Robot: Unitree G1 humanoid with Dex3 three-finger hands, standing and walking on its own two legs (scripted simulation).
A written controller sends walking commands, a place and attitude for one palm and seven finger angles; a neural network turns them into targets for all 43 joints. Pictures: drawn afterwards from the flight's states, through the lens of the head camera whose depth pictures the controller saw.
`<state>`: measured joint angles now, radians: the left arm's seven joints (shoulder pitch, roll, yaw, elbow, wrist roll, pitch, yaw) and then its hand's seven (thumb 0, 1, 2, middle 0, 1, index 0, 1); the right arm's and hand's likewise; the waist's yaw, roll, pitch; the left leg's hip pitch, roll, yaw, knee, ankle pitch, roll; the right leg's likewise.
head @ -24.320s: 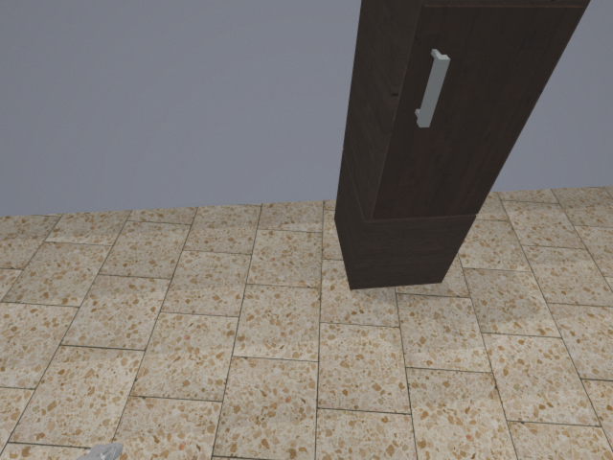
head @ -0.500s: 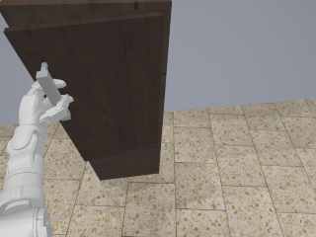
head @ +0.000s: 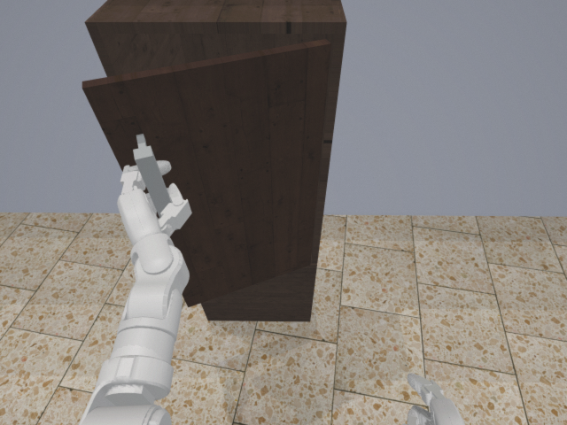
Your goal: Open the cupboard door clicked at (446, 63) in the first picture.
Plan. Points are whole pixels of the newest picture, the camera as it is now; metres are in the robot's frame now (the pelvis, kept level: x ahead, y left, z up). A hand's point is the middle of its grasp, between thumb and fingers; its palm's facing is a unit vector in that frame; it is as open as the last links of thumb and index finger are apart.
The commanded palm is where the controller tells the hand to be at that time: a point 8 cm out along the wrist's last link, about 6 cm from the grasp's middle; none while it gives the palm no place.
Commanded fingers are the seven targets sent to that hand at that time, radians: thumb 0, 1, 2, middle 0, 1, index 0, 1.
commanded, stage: pull the door open along its arc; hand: left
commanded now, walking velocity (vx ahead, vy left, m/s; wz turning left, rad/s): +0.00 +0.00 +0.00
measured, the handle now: (157, 184) +0.43 +0.22 +0.11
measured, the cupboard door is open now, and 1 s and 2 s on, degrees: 22 50 54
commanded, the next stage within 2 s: open thumb and fingers to let go in 0.52 s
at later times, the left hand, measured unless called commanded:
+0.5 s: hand (243, 275) +0.28 +0.07 +0.11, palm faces +0.32 -0.95 +0.05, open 6.7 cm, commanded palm +0.21 +0.11 +0.11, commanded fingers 0.00 0.90 0.90 -0.40 -1.35 -0.40 -1.35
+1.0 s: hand (233, 270) +0.28 +0.08 +0.11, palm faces +0.42 -0.91 -0.02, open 10.0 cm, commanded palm +0.23 +0.11 +0.11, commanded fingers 0.00 -0.50 0.30 -0.30 -1.20 -0.30 -1.20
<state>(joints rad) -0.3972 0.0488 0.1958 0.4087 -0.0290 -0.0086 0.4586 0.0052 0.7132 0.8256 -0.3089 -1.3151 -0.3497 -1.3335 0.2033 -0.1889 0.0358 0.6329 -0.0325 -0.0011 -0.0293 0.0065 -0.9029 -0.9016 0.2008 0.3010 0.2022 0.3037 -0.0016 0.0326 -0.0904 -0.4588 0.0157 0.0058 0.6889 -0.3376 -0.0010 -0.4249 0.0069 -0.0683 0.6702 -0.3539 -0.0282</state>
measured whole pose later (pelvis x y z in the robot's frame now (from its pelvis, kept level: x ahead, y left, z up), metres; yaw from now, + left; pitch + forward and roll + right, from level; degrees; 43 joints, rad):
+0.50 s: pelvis +0.02 -0.01 +0.01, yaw -1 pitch +0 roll +0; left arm 0.27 -0.07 -0.23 -0.23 0.00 0.07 0.50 0.03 0.69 0.72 -0.21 -1.21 -0.25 -1.24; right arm 0.18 -0.19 0.00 0.57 -0.05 0.03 0.02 0.01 -0.91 -0.90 0.20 0.30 0.20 0.30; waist -0.01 0.04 -0.07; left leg -0.26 0.03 0.03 0.61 -0.35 -0.01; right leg -0.24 0.03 -0.05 0.60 -0.36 -0.04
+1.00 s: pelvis +0.01 -0.02 +0.00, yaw +2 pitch -1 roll +0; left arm 0.13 -0.09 -0.22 -0.16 0.05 0.14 0.54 0.01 0.12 0.58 -0.29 -1.21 -0.31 -1.22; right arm 0.15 -0.17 0.04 0.60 -0.04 0.09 -0.01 0.01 -0.90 -0.90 0.20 0.30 0.20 0.30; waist 0.03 0.05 -0.04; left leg -0.29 0.02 -0.03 0.64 -0.34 -0.02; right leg -0.24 0.01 -0.10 0.63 -0.37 -0.05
